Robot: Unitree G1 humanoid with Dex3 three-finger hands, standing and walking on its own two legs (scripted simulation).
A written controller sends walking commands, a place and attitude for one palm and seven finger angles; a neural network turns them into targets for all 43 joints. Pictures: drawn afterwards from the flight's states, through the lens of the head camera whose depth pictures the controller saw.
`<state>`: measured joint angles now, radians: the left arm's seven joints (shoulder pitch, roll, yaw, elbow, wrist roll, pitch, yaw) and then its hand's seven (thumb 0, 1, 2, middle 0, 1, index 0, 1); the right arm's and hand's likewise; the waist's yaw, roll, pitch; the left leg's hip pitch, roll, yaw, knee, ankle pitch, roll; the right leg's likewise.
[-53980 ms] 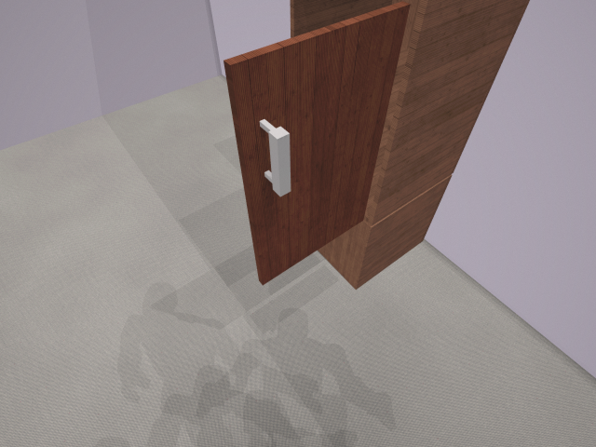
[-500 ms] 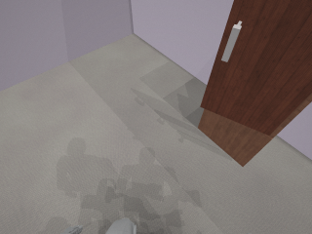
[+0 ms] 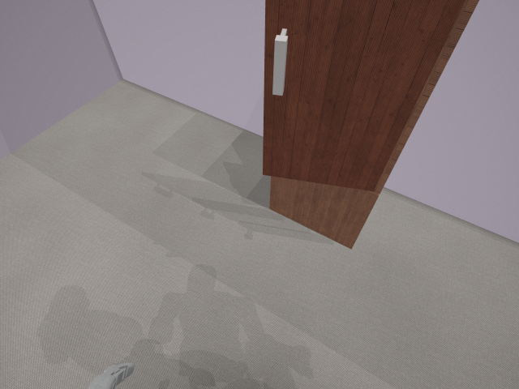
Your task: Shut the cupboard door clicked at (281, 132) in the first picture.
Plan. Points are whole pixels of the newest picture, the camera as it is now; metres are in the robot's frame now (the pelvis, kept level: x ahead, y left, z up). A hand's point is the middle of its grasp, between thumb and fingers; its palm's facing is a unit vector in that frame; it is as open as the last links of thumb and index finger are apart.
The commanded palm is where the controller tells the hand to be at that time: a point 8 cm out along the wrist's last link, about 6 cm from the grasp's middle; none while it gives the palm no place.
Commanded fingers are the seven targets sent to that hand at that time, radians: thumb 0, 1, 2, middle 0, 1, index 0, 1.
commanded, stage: turn to face it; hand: left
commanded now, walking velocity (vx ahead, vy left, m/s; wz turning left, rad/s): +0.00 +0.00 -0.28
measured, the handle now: (281, 62) +0.75 -0.02 +0.09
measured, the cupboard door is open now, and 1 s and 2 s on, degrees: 20 20 20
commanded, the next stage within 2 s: take the last steps up to it in 0.22 s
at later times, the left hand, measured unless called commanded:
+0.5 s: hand out of the picture +0.11 +0.20 -0.17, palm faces -0.14 -0.98 -0.16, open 7.4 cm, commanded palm none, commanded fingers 0.00 0.90 0.90 -0.20 -0.30 -0.20 -0.30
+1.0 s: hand (213, 343) +0.22 +0.10 -0.16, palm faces -0.15 -0.97 -0.20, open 7.2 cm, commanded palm none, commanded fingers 0.00 0.90 0.90 -0.20 -0.30 -0.20 -0.30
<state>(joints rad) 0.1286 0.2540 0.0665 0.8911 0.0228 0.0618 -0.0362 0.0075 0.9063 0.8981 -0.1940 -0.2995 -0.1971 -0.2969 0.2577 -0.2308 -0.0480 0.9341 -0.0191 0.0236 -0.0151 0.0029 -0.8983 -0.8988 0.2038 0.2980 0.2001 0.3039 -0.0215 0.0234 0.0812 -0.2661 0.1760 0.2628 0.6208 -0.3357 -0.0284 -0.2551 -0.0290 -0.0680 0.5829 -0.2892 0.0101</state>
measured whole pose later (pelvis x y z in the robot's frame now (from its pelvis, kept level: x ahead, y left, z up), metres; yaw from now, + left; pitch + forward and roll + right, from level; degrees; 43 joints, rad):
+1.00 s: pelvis +0.14 -0.07 +0.01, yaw -10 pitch +1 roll -1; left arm 0.23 0.17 0.05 1.06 0.02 -0.05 0.01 -0.01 0.94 0.90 -0.20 -0.30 -0.20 -0.30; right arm 0.31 -0.19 -0.06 1.07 -0.03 0.01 0.00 0.01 -0.91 -0.90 0.20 0.30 0.19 0.30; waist -0.04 0.02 0.04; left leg -0.47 0.10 0.09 0.96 -0.36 -0.03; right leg -0.13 0.00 -0.13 0.39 -0.26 -0.02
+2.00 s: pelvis +0.27 -0.06 -0.01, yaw -12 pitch -2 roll +1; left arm 0.24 0.21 0.02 0.97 0.02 0.04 0.03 0.01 0.90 0.90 -0.20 -0.30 -0.20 -0.30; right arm 0.21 -0.17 -0.02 0.88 -0.02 0.02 -0.02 0.00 -0.90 -0.90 0.20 0.30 0.19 0.30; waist 0.03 0.01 0.03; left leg -0.23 -0.03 0.14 0.62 -0.36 0.06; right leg -0.32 -0.05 0.00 0.66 -0.33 -0.01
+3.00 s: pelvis +0.27 -0.09 +0.01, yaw -11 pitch -1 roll +1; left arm 0.28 0.14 -0.02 1.14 0.01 -0.01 0.03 0.01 0.92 0.90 -0.20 -0.30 -0.20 -0.30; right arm 0.28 -0.15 0.01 1.13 -0.01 -0.03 -0.04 0.00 -0.91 -0.90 0.20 0.30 0.19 0.30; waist 0.01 0.02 0.03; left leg -0.11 0.00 0.11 0.39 -0.25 0.02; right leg -0.20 0.00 -0.03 0.44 -0.22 -0.02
